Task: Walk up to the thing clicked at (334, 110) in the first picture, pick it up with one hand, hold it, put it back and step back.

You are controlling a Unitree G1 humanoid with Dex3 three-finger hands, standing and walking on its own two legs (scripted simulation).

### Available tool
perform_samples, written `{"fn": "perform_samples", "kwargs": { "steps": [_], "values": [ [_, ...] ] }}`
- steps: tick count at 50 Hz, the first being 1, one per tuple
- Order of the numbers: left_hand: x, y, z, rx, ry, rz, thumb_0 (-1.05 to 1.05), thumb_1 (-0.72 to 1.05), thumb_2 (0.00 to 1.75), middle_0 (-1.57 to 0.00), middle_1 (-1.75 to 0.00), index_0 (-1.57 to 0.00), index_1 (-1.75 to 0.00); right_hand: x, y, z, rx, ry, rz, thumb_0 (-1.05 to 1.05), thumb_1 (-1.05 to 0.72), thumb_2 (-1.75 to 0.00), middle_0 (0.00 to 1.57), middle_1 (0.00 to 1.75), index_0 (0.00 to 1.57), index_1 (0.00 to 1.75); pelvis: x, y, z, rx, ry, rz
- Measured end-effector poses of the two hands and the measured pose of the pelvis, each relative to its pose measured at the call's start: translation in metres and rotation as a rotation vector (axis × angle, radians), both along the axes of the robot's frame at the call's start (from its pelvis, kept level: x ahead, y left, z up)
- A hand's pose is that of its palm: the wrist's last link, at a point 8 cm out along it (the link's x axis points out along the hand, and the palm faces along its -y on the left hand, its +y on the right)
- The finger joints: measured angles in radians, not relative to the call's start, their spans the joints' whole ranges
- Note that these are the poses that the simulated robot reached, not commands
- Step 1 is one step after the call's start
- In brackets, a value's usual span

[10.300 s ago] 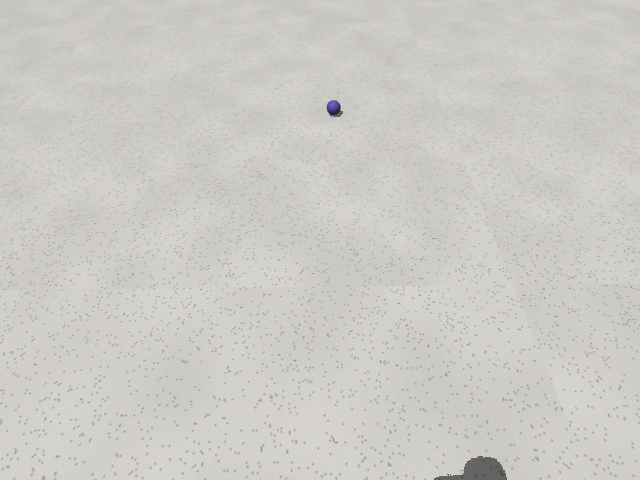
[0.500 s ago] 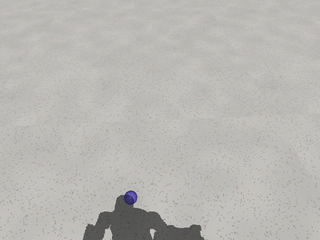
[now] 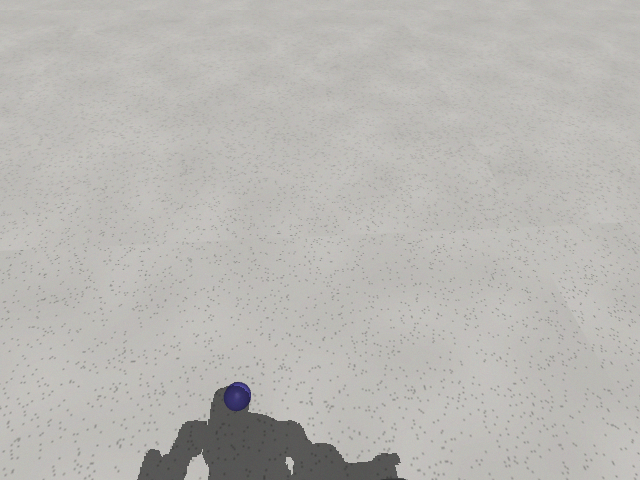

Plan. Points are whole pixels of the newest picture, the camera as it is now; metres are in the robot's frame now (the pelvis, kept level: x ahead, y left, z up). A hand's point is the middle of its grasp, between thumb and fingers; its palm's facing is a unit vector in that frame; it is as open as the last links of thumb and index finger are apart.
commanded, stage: walk up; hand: left
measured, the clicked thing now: (237, 396) +0.46 +0.24 -0.74
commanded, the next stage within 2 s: none
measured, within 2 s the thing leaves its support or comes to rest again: neither
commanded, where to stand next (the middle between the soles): +0.09 -0.02 m, yaw +3 degrees
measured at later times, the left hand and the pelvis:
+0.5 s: hand (169, 478) +0.16 +0.22 -0.17, palm faces +0.03 -0.93 -0.36, open 7.4 cm; pelvis +0.06 -0.04 -0.02, yaw +3 degrees
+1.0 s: hand out of the picture +0.15 +0.25 -0.16, palm faces +0.05 -0.93 -0.35, open 7.4 cm; pelvis +0.06 -0.02 -0.01, yaw +3 degrees
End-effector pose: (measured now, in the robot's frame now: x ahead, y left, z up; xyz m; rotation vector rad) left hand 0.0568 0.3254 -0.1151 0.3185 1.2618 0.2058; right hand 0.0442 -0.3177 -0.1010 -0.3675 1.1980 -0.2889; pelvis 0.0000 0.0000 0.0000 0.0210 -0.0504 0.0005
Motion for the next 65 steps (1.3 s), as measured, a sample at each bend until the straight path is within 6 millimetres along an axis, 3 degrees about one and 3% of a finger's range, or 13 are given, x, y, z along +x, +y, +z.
{"fn": "perform_samples", "kwargs": {
  "steps": [4, 8, 12, 16, 19, 24, 32, 40, 51, 65],
  "values": [
    [0.010, -0.017, -0.001, 0.016, 0.013, -0.021, 0.01, 0.90, 0.90, -0.20, -0.30, -0.20, -0.29, -0.009, -0.040, -0.002, -0.033, 0.039, -0.022, 0.01, -0.90, -0.90, 0.20, 0.30, 0.20, 0.30, 0.012, -0.023, -0.007, -0.002, -0.014, -0.017],
    [0.018, -0.045, -0.012, 0.045, 0.008, -0.020, 0.01, 0.90, 0.90, -0.20, -0.30, -0.20, -0.29, 0.001, -0.072, -0.020, -0.031, 0.071, -0.038, 0.01, -0.90, -0.90, 0.20, 0.30, 0.20, 0.30, 0.025, -0.048, -0.021, -0.021, -0.021, -0.019],
    [0.027, -0.075, -0.011, 0.015, 0.003, -0.015, 0.01, 0.90, 0.90, -0.20, -0.30, -0.20, -0.29, 0.020, -0.073, -0.026, 0.002, 0.086, -0.029, 0.01, -0.91, -0.90, 0.20, 0.30, 0.20, 0.29, 0.034, -0.055, -0.017, -0.043, -0.010, -0.016],
    [0.046, -0.087, -0.013, -0.008, -0.046, -0.007, 0.01, 0.90, 0.90, -0.20, -0.30, -0.21, -0.30, 0.038, -0.062, -0.028, 0.029, 0.108, 0.012, 0.01, -0.91, -0.90, 0.20, 0.30, 0.20, 0.29, 0.044, -0.057, -0.015, -0.055, 0.007, 0.007],
    [0.063, -0.084, -0.016, -0.008, -0.091, -0.002, 0.01, 0.90, 0.90, -0.20, -0.30, -0.21, -0.30, 0.052, -0.052, -0.029, 0.036, 0.116, 0.040, 0.01, -0.91, -0.90, 0.20, 0.30, 0.20, 0.30, 0.050, -0.055, -0.018, -0.055, 0.015, 0.027],
    [0.088, -0.062, -0.022, 0.010, -0.127, 0.004, 0.01, 0.90, 0.90, -0.20, -0.30, -0.21, -0.30, 0.075, -0.038, -0.025, 0.028, 0.068, 0.067, 0.01, -0.91, -0.90, 0.20, 0.30, 0.20, 0.30, 0.056, -0.042, -0.023, -0.027, 0.013, 0.040],
    [0.110, -0.040, -0.006, 0.066, -0.156, -0.003, 0.01, 0.90, 0.90, -0.20, -0.30, -0.20, -0.30, 0.110, -0.027, -0.019, 0.036, -0.006, 0.093, 0.00, -0.90, -0.90, 0.20, 0.30, 0.20, 0.30, 0.062, -0.037, -0.017, -0.043, 0.024, 0.039],
    [0.101, -0.036, 0.001, 0.080, -0.148, -0.031, 0.01, 0.90, 0.90, -0.20, -0.30, -0.20, -0.30, 0.133, -0.011, -0.027, 0.080, -0.047, 0.100, 0.01, -0.91, -0.90, 0.20, 0.30, 0.20, 0.30, 0.062, -0.027, -0.017, -0.031, 0.009, 0.046],
    [0.078, -0.029, -0.010, 0.003, -0.109, 0.033, 0.01, 0.90, 0.90, -0.20, -0.30, -0.20, -0.30, 0.121, 0.015, -0.016, 0.081, -0.023, 0.131, 0.01, -0.90, -0.90, 0.20, 0.30, 0.20, 0.30, 0.057, -0.015, -0.009, -0.031, -0.007, 0.053],
    [0.040, -0.047, -0.003, -0.026, -0.036, 0.075, 0.01, 0.90, 0.90, -0.20, -0.30, -0.20, -0.30, 0.128, 0.009, -0.004, 0.097, -0.049, 0.134, 0.01, -0.90, -0.90, 0.20, 0.30, 0.20, 0.30, 0.047, -0.024, 0.005, -0.027, -0.012, 0.058]
  ]
}}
